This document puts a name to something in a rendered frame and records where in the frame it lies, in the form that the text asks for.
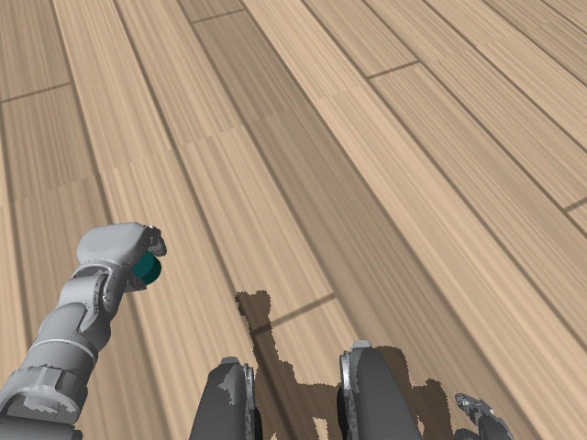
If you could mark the left robot arm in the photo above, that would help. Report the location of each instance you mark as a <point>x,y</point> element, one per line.
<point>45,396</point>

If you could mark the left robot hand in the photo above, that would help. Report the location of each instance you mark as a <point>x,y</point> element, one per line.
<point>124,245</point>

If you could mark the tin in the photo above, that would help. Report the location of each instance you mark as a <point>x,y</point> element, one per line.
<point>148,268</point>

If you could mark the right robot hand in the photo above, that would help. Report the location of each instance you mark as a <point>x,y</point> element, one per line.
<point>481,414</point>

